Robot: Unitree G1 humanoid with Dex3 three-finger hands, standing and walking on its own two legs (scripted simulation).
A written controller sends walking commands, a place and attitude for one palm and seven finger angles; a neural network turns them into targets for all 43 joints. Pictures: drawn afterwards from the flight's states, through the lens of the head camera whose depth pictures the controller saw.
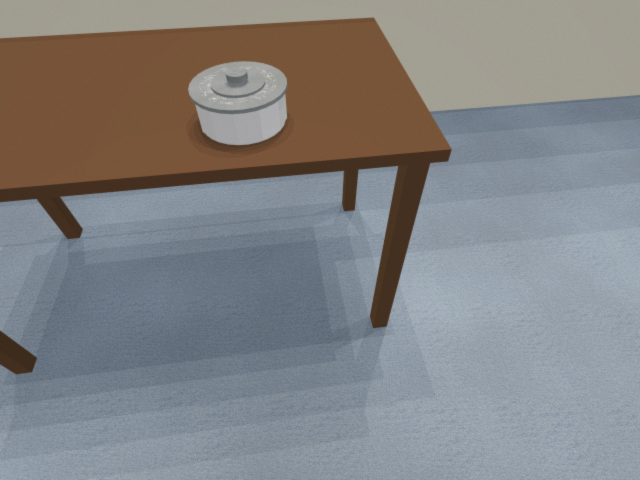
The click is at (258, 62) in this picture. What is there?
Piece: lid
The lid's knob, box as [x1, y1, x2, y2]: [225, 67, 247, 82]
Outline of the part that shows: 225,72 226,78 230,82 241,82 247,78 246,70 242,67 232,67 227,69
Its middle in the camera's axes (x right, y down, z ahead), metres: -0.17 -0.32 +0.76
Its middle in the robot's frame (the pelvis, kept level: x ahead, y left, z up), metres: +0.80 +0.21 +0.11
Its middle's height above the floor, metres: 0.88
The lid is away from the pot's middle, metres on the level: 0.00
